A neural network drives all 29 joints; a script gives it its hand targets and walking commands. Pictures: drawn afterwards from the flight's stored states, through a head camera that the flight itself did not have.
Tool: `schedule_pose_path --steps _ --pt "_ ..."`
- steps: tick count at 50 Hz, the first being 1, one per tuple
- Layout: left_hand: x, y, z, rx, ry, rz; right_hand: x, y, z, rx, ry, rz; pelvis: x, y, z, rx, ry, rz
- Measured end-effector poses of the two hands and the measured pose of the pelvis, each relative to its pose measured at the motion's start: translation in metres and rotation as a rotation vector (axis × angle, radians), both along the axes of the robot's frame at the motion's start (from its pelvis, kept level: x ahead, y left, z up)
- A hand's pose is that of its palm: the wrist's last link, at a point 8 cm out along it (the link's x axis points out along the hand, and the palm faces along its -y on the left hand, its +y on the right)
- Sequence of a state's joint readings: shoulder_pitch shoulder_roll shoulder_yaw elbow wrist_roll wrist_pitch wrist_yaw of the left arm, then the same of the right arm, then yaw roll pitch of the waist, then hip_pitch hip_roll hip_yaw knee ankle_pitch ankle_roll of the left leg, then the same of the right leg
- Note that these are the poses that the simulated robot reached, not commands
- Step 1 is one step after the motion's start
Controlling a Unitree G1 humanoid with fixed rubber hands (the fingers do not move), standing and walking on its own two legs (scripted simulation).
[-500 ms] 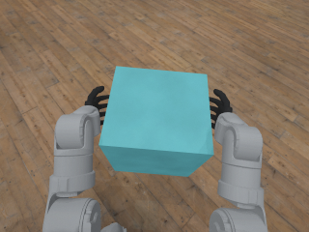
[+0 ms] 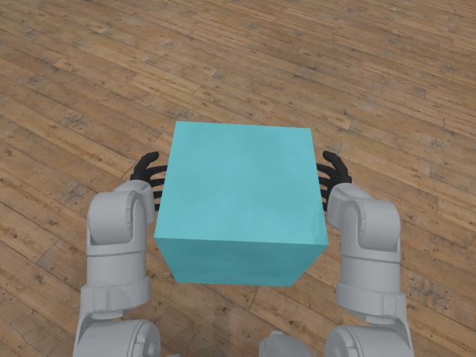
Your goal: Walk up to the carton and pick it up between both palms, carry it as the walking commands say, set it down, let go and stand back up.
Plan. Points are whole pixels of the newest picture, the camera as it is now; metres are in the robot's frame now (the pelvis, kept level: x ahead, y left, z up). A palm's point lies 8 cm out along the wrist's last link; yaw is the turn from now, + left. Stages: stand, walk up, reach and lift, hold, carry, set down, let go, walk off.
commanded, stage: carry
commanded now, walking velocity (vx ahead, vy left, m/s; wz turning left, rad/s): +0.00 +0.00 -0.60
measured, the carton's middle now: (238, 211) +0.35 +0.02 +0.02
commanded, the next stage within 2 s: none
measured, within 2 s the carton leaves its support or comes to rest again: neither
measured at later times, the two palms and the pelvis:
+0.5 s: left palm (229, 241) +0.27 +0.03 +0.08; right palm (463, 318) +0.18 -0.26 +0.10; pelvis -0.11 +0.00 -0.01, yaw -16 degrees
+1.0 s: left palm (304, 336) +0.15 -0.06 +0.08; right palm out of the picture -0.03 -0.31 +0.09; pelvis -0.21 +0.02 -0.01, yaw -34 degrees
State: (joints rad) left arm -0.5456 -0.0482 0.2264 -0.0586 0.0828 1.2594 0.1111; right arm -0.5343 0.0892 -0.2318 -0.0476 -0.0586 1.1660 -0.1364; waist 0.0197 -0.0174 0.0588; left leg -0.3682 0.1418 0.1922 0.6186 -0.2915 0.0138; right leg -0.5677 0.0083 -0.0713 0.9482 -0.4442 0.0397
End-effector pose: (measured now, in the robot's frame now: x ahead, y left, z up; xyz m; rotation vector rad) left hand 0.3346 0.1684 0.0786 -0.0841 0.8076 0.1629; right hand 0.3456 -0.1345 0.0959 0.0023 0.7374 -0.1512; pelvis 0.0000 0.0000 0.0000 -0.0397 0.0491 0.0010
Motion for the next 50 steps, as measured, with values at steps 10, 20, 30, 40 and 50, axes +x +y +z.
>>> schedule_pose_path --steps 10,20,30,40,50 --pt "-0.014 -0.064 0.02 0.051 -0.062 -0.11 -0.045 -0.064 0.007 0.008 -0.06 -0.08 -0.038 -0.034 -0.01 -0.004 0.001 -0.104" --pt "-0.047 -0.137 0.009 0.066 -0.022 -0.328 -0.134 -0.127 0.0 0.006 -0.012 -0.271 -0.088 -0.016 -0.009 0.027 0.002 -0.211" --pt "-0.092 -0.128 0.002 0.011 0.011 -0.384 -0.204 -0.111 0.002 -0.007 0.019 -0.367 -0.127 0.009 -0.002 0.006 -0.004 -0.368" --pt "-0.122 -0.17 0.02 0.013 -0.073 -0.473 -0.259 -0.143 0.015 -0.033 -0.058 -0.44 -0.175 -0.008 -0.009 -0.015 0.012 -0.493" --pt "-0.184 -0.233 0.001 0.068 -0.014 -0.71 -0.373 -0.175 -0.006 0.004 0.014 -0.641 -0.214 0.025 -0.009 0.009 -0.002 -0.59"
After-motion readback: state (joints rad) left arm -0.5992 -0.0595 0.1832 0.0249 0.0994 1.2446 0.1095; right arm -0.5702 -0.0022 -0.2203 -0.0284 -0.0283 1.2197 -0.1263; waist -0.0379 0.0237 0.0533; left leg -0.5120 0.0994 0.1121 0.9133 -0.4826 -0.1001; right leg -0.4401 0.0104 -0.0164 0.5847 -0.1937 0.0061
